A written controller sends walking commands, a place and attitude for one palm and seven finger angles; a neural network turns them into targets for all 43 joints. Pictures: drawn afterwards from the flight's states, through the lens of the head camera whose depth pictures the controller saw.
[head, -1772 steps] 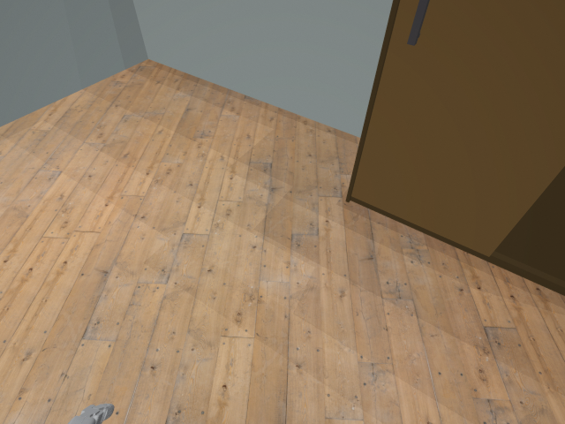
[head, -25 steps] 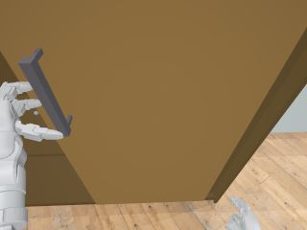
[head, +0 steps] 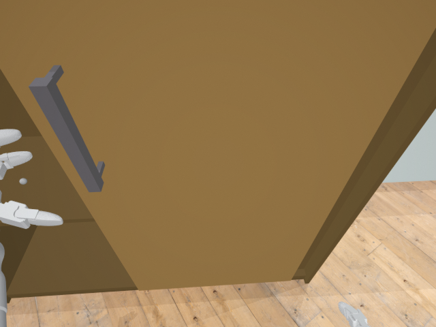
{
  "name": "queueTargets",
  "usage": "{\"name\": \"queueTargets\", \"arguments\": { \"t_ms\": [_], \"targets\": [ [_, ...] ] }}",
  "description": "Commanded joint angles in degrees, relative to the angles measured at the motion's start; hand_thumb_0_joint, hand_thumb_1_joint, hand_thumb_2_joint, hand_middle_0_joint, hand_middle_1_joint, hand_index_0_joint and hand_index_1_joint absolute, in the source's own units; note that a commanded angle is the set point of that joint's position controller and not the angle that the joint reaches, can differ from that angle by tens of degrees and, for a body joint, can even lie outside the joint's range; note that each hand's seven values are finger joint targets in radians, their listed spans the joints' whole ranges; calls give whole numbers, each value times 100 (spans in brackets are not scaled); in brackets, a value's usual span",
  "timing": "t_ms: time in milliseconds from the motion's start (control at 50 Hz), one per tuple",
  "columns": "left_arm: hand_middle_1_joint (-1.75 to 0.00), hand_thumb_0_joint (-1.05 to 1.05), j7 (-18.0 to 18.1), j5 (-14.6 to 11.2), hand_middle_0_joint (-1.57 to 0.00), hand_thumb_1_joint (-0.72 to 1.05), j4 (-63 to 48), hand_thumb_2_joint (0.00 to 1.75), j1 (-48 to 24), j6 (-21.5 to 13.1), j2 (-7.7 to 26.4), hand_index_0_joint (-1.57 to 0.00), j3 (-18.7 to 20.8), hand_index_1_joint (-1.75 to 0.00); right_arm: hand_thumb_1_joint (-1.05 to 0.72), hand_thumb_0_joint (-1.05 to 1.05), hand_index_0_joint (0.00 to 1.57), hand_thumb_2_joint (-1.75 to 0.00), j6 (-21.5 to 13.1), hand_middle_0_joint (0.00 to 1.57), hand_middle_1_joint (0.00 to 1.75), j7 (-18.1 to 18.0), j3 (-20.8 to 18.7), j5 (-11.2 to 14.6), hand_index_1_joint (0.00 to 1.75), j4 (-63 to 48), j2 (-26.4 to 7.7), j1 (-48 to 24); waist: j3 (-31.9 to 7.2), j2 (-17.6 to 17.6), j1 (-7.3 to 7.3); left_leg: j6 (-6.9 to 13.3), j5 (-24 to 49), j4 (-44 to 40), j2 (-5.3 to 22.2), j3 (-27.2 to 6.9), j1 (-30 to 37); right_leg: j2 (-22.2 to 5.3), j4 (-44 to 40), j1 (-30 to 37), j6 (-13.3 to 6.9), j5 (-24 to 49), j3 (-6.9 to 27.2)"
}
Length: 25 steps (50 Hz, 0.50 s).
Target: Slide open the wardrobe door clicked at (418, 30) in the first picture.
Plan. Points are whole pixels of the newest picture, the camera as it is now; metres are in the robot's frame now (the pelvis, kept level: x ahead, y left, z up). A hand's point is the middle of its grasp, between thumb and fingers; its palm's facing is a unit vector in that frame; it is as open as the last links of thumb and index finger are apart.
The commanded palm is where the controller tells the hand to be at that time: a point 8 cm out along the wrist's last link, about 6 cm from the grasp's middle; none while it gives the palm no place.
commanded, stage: slip the hand off the handle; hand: left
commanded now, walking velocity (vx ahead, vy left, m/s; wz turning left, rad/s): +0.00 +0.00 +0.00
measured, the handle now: (78, 135) +0.37 +0.28 +0.18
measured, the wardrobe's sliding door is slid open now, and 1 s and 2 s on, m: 0.55 0.55 0.55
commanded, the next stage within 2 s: draw the hand back to the body in 0.40 s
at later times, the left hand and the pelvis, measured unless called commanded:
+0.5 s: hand (4, 226) +0.21 +0.31 +0.16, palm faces +0.48 -0.86 -0.19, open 14.7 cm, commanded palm +0.16 +0.35 +0.16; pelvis +0.00 +0.00 +0.00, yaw +2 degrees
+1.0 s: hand (12, 242) +0.18 +0.28 +0.17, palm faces +0.27 -0.96 -0.07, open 14.7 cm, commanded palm +0.14 +0.32 +0.17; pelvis +0.00 -0.02 +0.01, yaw +3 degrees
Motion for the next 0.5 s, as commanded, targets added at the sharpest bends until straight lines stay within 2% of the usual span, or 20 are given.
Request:
{"name": "queueTargets", "arguments": {
  "t_ms": [0,20,40,60,80,120,180,200,220,240,260,320,340,360,380,440,460,480],
  "targets": [
    [-115,0,265,-83,-25,-55,-1963,20,-762,-235,1484,-25,462,-115,-90,0,20,-90,-463,20,30,-64,-251,-9,30,-981,-692,-884,-815,531,335,-22,973,-594,35,-515,1005,-41,-501,-150,39,878,-12],
    [-115,0,279,-87,-25,-55,-2045,20,-794,-169,1379,-25,352,-115,-90,0,20,-90,-493,20,30,-94,-242,0,30,-969,-690,-915,-630,504,277,-33,701,-658,52,-573,985,-39,-542,-280,44,654,-19],
    [-115,0,313,-71,-25,-55,-2113,20,-830,-129,1413,-25,379,-115,-90,0,20,-90,-509,20,30,-134,-231,-2,30,-920,-701,-925,-497,411,268,-25,548,-709,68,-594,962,-46,-607,-282,32,550,-2],
    [-115,0,313,-54,-25,-55,-2152,20,-739,-67,1359,-25,307,-115,-90,0,20,-90,-535,20,30,-161,-226,0,30,-912,-697,-952,-452,502,254,-42,350,-788,70,-643,984,-51,-618,-332,28,415,-3],
    [-115,0,304,-38,-25,-55,-2398,20,-932,-42,1136,-25,36,-115,-90,0,20,-90,-580,20,30,-183,-192,2,30,-927,-673,-1006,-447,584,184,-53,252,-817,68,-694,1079,-61,-600,-393,26,396,-10],
    [-115,0,312,0,-25,-55,-2527,20,-1083,1,1002,-25,-191,-115,-90,0,20,-90,-671,20,30,-237,-157,-8,30,-880,-668,-1026,-389,483,125,-83,-145,-936,89,-842,1135,-65,-588,-477,31,220,-17],
    [-115,0,349,54,-25,-55,-2747,20,-1051,2,867,-25,-379,-115,-90,0,20,-90,-767,20,30,-284,-105,-36,30,-823,-636,-1052,-428,548,136,-104,-308,-991,74,-917,1234,-80,-593,-433,14,196,-9],
    [-115,0,366,77,-25,-55,-2788,20,-934,-8,956,-25,-279,-115,-90,0,20,-90,-789,20,30,-288,-113,-54,30,-798,-635,-1046,-499,473,179,-134,-218,-1000,82,-951,1266,-73,-571,-359,1,253,-30],
    [-115,0,356,68,-25,-55,-2825,20,-808,7,817,-25,-392,-115,-90,0,20,-90,-811,20,30,-278,-86,-62,30,-813,-615,-1083,-501,500,197,-140,-246,-1002,68,-943,1269,-85,-578,-357,10,241,-35],
    [-115,0,400,83,-25,-55,-2783,20,-658,13,1053,-25,-131,-115,-90,0,20,-90,-796,20,30,-283,-99,-64,30,-755,-635,-1043,-574,358,261,-149,-143,-996,74,-920,1259,-74,-597,-236,0,311,-31],
    [-115,0,394,50,-25,-55,-2722,20,-411,55,929,-25,-152,-115,-90,0,20,-90,-797,20,30,-273,-87,-61,30,-780,-595,-1091,-535,351,287,-150,11,-973,51,-870,1237,-87,-630,-182,1,384,-35],
    [-115,0,413,-18,-25,-55,-3091,20,-85,121,945,-25,-5,-115,-90,0,20,-90,-788,20,30,-219,-69,-75,30,-864,-535,-1181,-716,468,400,-201,416,-916,12,-785,1301,-85,-627,27,-13,615,-66],
    [-115,0,446,-22,-25,-55,-3123,20,208,159,1044,-25,159,-115,-90,0,20,-90,-769,20,30,-195,-71,-93,30,-856,-552,-1169,-718,470,482,-215,645,-871,20,-749,1270,-74,-630,122,-25,746,-76],
    [-115,0,447,-52,-25,-55,-3179,20,480,188,862,-25,89,-115,-90,0,20,-90,-761,20,30,-157,-69,-67,30,-896,-489,-1199,-690,480,480,-237,781,-863,18,-712,1276,-75,-630,125,-21,808,-104],
    [-115,0,453,-90,-25,-55,-3376,20,603,206,827,-25,91,-115,-90,0,20,-90,-757,20,30,-130,-66,-79,30,-940,-484,-1211,-741,492,497,-237,847,-837,5,-687,1284,-72,-626,141,-12,852,-112],
    [-115,0,476,-111,-25,-55,-3377,20,577,262,879,-25,180,-115,-90,0,20,-90,-718,20,30,-132,-68,-75,30,-887,-512,-1201,-449,392,432,-208,876,-773,3,-626,1172,-55,-678,50,-3,863,-97],
    [-115,0,453,-138,-25,-55,-3340,20,405,272,756,-25,41,-115,-90,0,20,-90,-724,20,30,-148,-57,-58,30,-878,-505,-1213,-326,352,337,-172,753,-758,-11,-608,1129,-73,-713,-58,19,783,-79],
    [-115,0,438,-155,-25,-55,-3237,20,363,288,873,-25,158,-115,-90,0,20,-90,-719,20,30,-172,-71,-49,30,-842,-520,-1171,-260,289,331,-161,661,-765,-13,-623,1081,-68,-729,-79,20,705,-60]
  ]
}}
